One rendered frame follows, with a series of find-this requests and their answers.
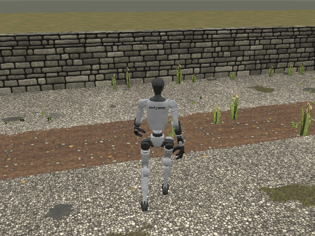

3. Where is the right robot hand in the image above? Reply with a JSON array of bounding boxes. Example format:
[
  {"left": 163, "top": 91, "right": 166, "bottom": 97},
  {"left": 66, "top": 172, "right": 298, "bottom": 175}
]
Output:
[{"left": 172, "top": 146, "right": 185, "bottom": 160}]

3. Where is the left robot forearm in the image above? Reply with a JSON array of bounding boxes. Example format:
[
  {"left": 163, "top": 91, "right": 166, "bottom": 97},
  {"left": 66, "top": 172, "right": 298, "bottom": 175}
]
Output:
[{"left": 134, "top": 118, "right": 141, "bottom": 131}]

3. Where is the robot right upper arm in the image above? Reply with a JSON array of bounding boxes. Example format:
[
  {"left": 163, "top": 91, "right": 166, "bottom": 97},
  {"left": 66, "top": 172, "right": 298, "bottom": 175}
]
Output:
[{"left": 168, "top": 99, "right": 179, "bottom": 128}]

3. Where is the robot left thigh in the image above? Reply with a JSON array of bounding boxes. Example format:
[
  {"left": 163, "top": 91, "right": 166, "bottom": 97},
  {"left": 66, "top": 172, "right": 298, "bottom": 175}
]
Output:
[{"left": 140, "top": 138, "right": 151, "bottom": 177}]

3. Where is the left robot hand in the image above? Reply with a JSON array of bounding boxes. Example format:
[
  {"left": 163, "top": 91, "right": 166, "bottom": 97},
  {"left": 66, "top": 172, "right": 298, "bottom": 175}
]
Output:
[{"left": 134, "top": 128, "right": 146, "bottom": 137}]

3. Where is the left robot shin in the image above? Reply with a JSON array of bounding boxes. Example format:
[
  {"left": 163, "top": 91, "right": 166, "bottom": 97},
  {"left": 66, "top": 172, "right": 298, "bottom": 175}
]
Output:
[{"left": 141, "top": 168, "right": 148, "bottom": 204}]

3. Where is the robot left upper arm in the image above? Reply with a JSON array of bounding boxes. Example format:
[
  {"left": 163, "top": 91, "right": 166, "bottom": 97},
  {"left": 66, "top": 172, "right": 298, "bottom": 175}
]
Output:
[{"left": 135, "top": 99, "right": 148, "bottom": 124}]

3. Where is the right robot forearm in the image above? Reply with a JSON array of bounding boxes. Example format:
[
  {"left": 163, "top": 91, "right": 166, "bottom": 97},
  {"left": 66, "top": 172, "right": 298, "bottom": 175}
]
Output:
[{"left": 174, "top": 121, "right": 184, "bottom": 147}]

